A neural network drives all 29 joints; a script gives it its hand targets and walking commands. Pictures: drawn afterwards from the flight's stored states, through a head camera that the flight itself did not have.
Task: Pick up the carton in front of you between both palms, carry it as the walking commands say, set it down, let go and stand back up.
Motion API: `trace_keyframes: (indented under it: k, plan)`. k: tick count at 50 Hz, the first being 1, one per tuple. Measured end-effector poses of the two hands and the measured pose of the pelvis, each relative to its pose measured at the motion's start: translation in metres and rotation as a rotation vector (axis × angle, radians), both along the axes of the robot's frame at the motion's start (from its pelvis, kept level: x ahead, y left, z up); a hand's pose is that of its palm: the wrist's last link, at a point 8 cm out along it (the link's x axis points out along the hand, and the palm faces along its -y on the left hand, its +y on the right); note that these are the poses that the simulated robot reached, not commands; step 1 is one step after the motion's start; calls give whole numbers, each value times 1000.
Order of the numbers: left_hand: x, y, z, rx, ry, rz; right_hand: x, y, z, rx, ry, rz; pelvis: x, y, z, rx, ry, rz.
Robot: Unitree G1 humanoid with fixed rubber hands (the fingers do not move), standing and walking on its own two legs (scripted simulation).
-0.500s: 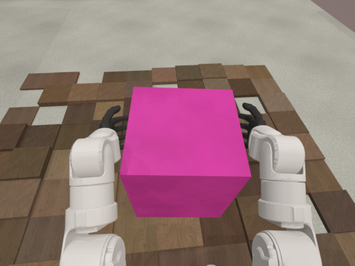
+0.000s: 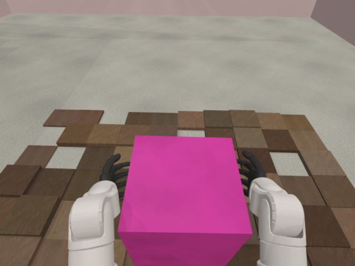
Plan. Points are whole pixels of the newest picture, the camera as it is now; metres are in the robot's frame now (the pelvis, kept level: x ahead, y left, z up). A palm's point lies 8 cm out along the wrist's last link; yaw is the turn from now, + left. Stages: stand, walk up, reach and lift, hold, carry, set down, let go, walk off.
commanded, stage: carry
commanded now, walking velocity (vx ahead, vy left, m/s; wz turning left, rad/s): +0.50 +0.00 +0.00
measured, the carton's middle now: (181, 205) +0.28 +0.02 +0.02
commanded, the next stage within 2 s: none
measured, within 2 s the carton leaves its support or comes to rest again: neither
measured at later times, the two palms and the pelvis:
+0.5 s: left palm (149, 104) +0.56 +0.12 +0.10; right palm (248, 108) +0.56 -0.18 +0.10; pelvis +0.30 -0.03 -0.01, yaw +0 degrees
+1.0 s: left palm (156, 53) +0.96 +0.14 +0.09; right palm (225, 56) +0.94 -0.16 +0.10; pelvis +0.60 +0.01 +0.00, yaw -1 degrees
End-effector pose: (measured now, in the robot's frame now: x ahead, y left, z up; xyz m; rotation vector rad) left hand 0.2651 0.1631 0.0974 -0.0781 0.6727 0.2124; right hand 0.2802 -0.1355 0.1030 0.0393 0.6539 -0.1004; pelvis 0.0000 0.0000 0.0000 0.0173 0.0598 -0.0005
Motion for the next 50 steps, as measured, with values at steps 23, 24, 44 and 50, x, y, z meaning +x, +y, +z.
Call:
trace_keyframes:
  k: [23,24,44,50]
  plan:
    - [275,-41,7,32,-41,-91,252,-41,2,10,-42,-76,279,-19,-9,-21,-2,-19]
    - [288,-43,4,40,-30,-86,267,-44,-3,13,-31,-67,291,-22,-11,-33,1,-10]
    - [597,-21,10,67,3,-112,581,-22,11,-65,-1,-16,535,-6,-14,15,-6,-14]
    - [695,-23,-3,66,129,-183,658,-23,-4,-86,130,-59,599,9,1,1,8,-23]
